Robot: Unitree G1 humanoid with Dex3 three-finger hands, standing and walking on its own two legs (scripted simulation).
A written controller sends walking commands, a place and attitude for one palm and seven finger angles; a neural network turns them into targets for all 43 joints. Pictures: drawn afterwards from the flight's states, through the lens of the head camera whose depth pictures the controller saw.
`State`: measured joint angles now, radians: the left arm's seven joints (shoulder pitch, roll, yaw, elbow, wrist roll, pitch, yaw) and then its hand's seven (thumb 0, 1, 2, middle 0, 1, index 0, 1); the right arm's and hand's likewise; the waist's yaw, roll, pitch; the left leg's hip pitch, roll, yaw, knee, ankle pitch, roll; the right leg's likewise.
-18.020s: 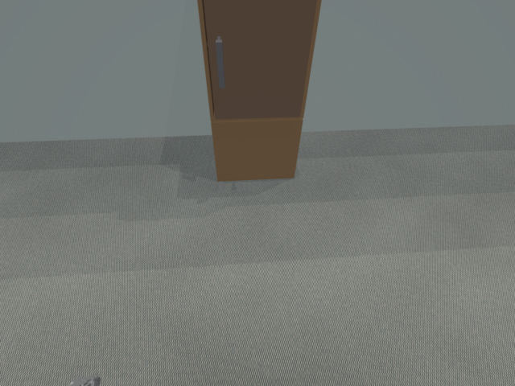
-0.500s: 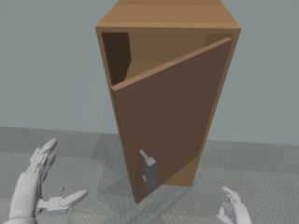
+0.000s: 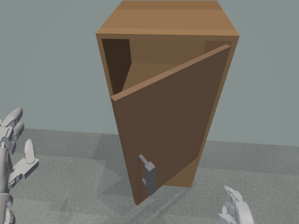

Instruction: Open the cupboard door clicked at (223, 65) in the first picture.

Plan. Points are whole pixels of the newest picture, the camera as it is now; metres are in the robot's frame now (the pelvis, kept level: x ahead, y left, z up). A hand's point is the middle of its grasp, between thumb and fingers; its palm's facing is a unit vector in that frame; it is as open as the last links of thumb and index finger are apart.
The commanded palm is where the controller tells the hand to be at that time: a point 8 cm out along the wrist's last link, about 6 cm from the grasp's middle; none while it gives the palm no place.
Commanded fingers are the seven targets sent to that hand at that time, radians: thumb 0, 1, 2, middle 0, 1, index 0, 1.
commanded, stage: draw the hand back to the body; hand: left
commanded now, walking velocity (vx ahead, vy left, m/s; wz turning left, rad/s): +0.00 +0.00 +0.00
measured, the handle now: (146, 175) +0.29 +0.05 -0.08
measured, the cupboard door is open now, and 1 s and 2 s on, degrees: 43 43 43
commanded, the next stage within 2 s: step back with the hand held close in 0.20 s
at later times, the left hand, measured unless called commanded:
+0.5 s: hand (41, 157) +0.20 +0.25 +0.16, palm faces +0.41 -0.79 -0.47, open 7.5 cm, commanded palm +0.14 +0.29 +0.18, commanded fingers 0.00 0.90 0.90 -0.20 -0.30 -0.20 -0.30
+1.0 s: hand (3, 196) +0.12 +0.28 +0.16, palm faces +0.38 -0.78 -0.50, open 7.4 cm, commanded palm +0.06 +0.32 +0.18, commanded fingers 0.00 0.90 0.90 -0.20 -0.30 -0.20 -0.30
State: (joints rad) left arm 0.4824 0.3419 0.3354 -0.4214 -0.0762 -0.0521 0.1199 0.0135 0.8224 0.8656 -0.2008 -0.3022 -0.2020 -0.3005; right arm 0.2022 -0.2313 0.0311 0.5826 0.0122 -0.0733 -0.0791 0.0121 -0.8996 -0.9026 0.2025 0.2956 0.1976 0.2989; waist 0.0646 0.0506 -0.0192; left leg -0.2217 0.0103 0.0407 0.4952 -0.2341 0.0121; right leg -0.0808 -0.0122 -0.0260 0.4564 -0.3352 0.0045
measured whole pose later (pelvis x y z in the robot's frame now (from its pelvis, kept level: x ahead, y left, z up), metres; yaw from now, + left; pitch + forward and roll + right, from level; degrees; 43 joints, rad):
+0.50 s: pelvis +0.00 -0.01 +0.00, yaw +0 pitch -1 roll -1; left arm 0.49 0.37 0.37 -0.40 -0.05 -0.11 0.11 0.02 0.89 0.89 -0.21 -0.30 -0.21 -0.30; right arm 0.16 -0.23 0.01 0.57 0.01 -0.01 -0.08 0.01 -0.90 -0.90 0.20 0.30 0.20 0.30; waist 0.03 0.06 0.02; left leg -0.24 0.04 0.03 0.46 -0.21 0.00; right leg -0.08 0.02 -0.03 0.40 -0.29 -0.01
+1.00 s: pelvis -0.08 +0.02 +0.00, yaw +0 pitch -1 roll -3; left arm 0.58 0.42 0.41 -0.51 -0.04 -0.18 0.15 0.02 0.88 0.89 -0.21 -0.30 -0.21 -0.30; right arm 0.21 -0.23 -0.01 0.54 0.01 0.00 -0.08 0.01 -0.90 -0.90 0.20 0.30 0.20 0.30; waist -0.01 0.04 0.04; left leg -0.39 0.04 0.02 0.51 -0.12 0.04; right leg -0.24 0.02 -0.03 0.47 -0.22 0.02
